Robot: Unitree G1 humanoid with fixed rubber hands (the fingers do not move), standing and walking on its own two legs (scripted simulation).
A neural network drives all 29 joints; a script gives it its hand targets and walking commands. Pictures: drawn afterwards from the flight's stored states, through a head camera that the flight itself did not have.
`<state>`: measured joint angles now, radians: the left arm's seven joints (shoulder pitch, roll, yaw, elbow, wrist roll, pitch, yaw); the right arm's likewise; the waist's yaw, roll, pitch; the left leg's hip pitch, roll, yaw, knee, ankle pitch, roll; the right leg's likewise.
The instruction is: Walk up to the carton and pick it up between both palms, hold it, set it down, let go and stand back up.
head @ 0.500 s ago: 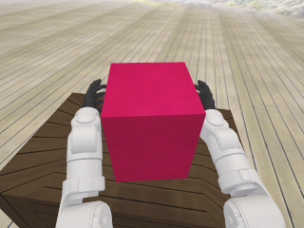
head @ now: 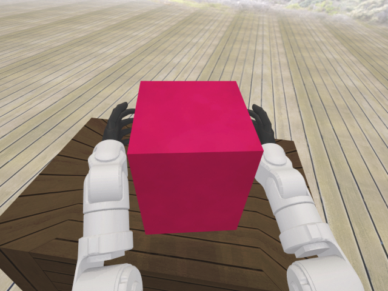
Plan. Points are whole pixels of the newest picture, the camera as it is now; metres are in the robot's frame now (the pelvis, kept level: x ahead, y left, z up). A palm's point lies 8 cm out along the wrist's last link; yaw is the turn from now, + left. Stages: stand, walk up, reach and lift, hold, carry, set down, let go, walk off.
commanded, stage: hold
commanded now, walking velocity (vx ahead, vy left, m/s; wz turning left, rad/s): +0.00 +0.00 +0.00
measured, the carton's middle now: (190, 158) +0.37 +0.01 +0.15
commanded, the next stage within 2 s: set down in 1.30 s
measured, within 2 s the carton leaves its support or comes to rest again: neither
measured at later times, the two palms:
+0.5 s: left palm (116, 142) +0.36 +0.15 +0.20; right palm (265, 141) +0.36 -0.14 +0.20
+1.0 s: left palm (115, 140) +0.35 +0.15 +0.21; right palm (266, 142) +0.36 -0.14 +0.20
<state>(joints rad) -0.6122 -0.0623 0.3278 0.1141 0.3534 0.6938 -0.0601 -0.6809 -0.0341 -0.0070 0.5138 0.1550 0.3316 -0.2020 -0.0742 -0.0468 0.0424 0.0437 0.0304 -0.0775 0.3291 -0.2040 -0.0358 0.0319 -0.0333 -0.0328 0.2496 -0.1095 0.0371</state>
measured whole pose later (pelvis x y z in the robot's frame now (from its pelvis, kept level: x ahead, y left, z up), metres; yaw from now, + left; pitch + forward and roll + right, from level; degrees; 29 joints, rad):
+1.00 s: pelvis +0.00 +0.00 +0.00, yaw +0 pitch -10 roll -1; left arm -0.63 -0.06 0.33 0.12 0.36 0.68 -0.06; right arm -0.69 -0.04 -0.02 0.51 0.16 0.31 -0.20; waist -0.08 -0.05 0.04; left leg 0.04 0.03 -0.07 0.33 -0.20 -0.04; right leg 0.03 -0.03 -0.03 0.26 -0.11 0.03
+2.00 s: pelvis +0.02 +0.02 +0.00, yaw +1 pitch -10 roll -1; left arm -0.48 -0.10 0.24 0.15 0.36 0.46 -0.03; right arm -0.50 -0.03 -0.02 0.55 0.09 -0.04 -0.18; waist -0.10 -0.07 0.13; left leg 0.09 0.01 -0.06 0.33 -0.24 -0.01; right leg 0.11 -0.06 -0.06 0.21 -0.13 0.06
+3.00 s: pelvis +0.04 +0.01 +0.00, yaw +1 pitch -4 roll -1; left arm -0.44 -0.07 0.22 0.46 0.29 0.24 -0.02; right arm -0.37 0.03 -0.08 0.67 0.01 -0.18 -0.21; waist -0.13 -0.06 0.08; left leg -0.02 0.03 -0.03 0.33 -0.24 -0.01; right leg 0.01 -0.05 -0.06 0.20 -0.12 0.06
